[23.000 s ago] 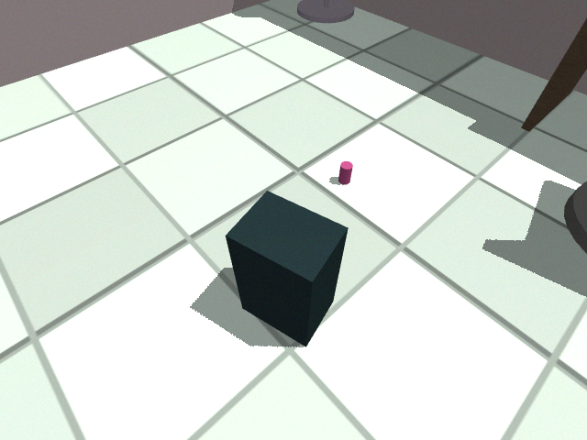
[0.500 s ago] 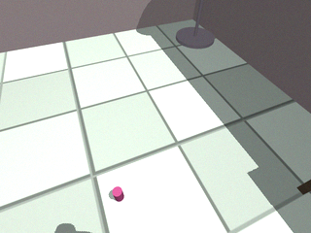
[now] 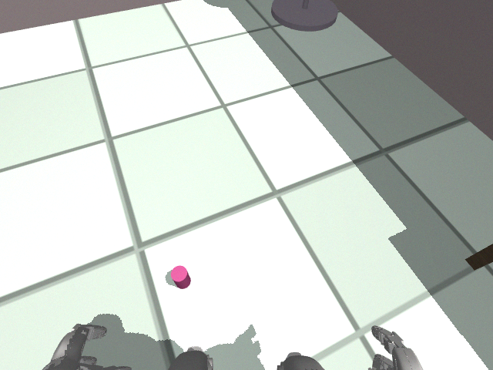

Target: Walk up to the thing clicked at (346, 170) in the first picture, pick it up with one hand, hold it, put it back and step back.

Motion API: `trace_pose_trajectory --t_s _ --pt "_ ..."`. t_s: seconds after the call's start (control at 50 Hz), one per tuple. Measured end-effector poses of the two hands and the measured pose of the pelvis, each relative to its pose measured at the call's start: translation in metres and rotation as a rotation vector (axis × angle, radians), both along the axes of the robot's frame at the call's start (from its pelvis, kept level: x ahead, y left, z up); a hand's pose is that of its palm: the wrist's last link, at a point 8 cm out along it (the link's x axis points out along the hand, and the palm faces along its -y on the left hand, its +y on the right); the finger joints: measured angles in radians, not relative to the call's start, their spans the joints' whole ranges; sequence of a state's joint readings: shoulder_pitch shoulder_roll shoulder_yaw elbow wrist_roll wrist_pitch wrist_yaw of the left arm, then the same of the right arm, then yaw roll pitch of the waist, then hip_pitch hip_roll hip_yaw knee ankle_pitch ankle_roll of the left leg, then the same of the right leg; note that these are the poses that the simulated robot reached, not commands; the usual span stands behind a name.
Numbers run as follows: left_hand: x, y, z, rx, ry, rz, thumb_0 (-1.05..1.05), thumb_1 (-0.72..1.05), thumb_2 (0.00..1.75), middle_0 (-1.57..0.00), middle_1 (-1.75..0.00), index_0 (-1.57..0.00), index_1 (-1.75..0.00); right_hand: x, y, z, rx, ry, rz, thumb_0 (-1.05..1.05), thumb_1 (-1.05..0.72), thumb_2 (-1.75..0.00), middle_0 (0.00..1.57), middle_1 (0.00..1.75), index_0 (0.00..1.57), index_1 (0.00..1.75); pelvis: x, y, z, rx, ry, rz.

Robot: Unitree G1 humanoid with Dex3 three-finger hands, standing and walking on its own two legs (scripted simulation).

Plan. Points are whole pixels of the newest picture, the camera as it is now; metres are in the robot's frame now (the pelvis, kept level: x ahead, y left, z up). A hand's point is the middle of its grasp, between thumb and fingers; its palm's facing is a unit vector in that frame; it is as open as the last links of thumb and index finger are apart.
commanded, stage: rise first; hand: left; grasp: from above
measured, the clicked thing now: (181, 277) +0.45 +0.23 -0.68
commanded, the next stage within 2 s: none
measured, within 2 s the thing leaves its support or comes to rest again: neither
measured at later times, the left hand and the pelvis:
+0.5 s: hand out of the picture +0.13 +0.27 -0.21, palm faces -0.21 -0.85 -0.48, open 14.1 cm; pelvis -0.01 +0.00 -0.07, yaw +0 degrees
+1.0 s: hand (133, 314) +0.27 +0.30 -0.41, palm faces -0.46 -0.36 -0.81, open 14.0 cm; pelvis -0.08 +0.00 -0.27, yaw -3 degrees
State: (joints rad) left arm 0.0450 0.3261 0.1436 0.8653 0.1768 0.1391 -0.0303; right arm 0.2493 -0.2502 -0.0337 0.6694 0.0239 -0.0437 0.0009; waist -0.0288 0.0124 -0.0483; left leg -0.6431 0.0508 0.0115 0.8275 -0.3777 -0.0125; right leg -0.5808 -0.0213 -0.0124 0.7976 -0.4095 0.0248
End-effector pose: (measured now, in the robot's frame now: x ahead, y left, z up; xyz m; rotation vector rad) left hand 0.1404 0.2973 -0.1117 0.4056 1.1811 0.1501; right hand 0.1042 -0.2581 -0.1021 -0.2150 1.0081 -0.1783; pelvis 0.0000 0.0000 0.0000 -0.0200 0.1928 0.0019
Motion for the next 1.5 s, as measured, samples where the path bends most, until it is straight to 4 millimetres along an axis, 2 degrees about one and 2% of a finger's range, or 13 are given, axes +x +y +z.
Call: trace_pose_trajectory --t_s 0.08,0.18,0.32,0.46,0.56,0.66,0.84,0.94,1.04,1.12,1.26,1.38,1.5 --pt "-0.006 0.001 -0.013 0.014 -0.027 -0.003 0.0 -0.4 0.97 -0.07 -1.06 -0.08 -1.06 0.016 0.001 -0.011 -0.017 -0.049 0.031 0.01 -0.91 -0.9 0.2 0.3 0.2 0.3 -0.002 0.0 -0.016 -0.002 0.04 0.003" --pt "-0.01 0.002 -0.023 0.034 -0.049 -0.033 0.0 -0.49 0.98 -0.07 -1.08 -0.07 -1.08 0.036 0.004 -0.021 -0.031 -0.103 0.057 0.01 -0.9 -0.9 0.2 0.3 0.2 0.3 -0.003 -0.001 -0.032 -0.007 0.07 0.006" --pt "-0.013 0.003 -0.029 0.057 -0.032 -0.07 -0.01 -0.53 0.98 -0.06 -1.09 -0.07 -1.09 0.055 0.012 -0.026 -0.035 -0.179 0.085 0.01 -0.9 -0.9 0.2 0.3 0.2 0.3 -0.003 -0.002 -0.044 -0.015 0.1 0.011" --pt "-0.013 0.005 -0.045 0.089 -0.023 -0.115 -0.01 -0.52 0.96 -0.06 -1.1 -0.07 -1.09 0.062 0.014 -0.038 -0.042 -0.217 0.109 0.01 -0.89 -0.9 0.2 0.3 0.2 0.3 -0.006 -0.002 -0.062 -0.02 0.142 0.01" --pt "0.0 0.012 -0.074 0.142 -0.031 -0.208 -0.01 -0.52 0.95 -0.06 -1.09 -0.07 -1.09 0.061 0.011 -0.065 -0.053 -0.218 0.134 0.01 -0.88 -0.9 0.2 0.3 0.2 0.3 -0.014 -0.001 -0.088 -0.021 0.199 0.008" --pt "0.03 0.017 -0.116 0.217 -0.08 -0.367 -0.01 -0.51 0.95 -0.06 -1.09 -0.07 -1.09 0.054 0.003 -0.112 -0.066 -0.189 0.147 0.01 -0.87 -0.89 0.2 0.3 0.2 0.3 -0.026 -0.001 -0.13 -0.02 0.275 0.0" --pt "0.095 0.015 -0.192 0.393 -0.204 -0.612 -0.01 -0.52 0.97 -0.06 -1.1 -0.07 -1.1 0.019 -0.01 -0.219 -0.054 -0.053 0.127 0.01 -0.88 -0.9 0.2 0.3 0.2 0.3 -0.053 0.0 -0.214 -0.025 0.374 -0.016" --pt "0.123 0.014 -0.226 0.476 -0.227 -0.702 -0.01 -0.53 0.98 -0.07 -1.1 -0.08 -1.1 -0.017 -0.011 -0.271 -0.036 0.047 0.114 0.01 -0.9 -0.9 0.2 0.3 0.2 0.3 -0.071 -0.001 -0.253 -0.031 0.395 -0.025" --pt "0.146 0.014 -0.253 0.533 -0.242 -0.782 -0.01 -0.52 0.98 -0.08 -1.09 -0.09 -1.09 -0.06 -0.013 -0.31 -0.031 0.14 0.084 0.01 -0.9 -0.9 0.2 0.3 0.2 0.3 -0.085 -0.003 -0.287 -0.038 0.394 -0.033" --pt "0.161 0.008 -0.269 0.557 -0.258 -0.853 -0.01 -0.51 0.98 -0.08 -1.09 -0.09 -1.09 -0.092 -0.015 -0.328 -0.034 0.209 0.052 0.01 -0.89 -0.9 0.2 0.3 0.2 0.3 -0.093 -0.003 -0.307 -0.045 0.386 -0.04" --pt "0.181 0.004 -0.296 0.597 -0.281 -0.95 0.0 -0.5 1.0 -0.07 -1.08 -0.09 -1.07 -0.134 -0.019 -0.342 -0.062 0.31 0.012 0.01 -0.88 -0.9 0.2 0.3 0.2 0.3 -0.1 -0.001 -0.331 -0.06 0.38 -0.052" --pt "0.198 0.004 -0.316 0.647 -0.306 -1.006 0.0 -0.51 1.0 -0.08 -1.05 -0.09 -1.04 -0.151 -0.023 -0.35 -0.088 0.376 0.002 0.01 -0.89 -0.9 0.2 0.3 0.2 0.3 -0.1 0.002 -0.348 -0.072 0.38 -0.057" --pt "0.212 0.003 -0.334 0.683 -0.308 -1.045 0.0 -0.51 1.0 -0.09 -1.01 -0.09 -1.01 -0.154 -0.022 -0.36 -0.096 0.406 0.004 0.01 -0.9 -0.9 0.2 0.3 0.2 0.3 -0.098 0.004 -0.361 -0.08 0.387 -0.062"
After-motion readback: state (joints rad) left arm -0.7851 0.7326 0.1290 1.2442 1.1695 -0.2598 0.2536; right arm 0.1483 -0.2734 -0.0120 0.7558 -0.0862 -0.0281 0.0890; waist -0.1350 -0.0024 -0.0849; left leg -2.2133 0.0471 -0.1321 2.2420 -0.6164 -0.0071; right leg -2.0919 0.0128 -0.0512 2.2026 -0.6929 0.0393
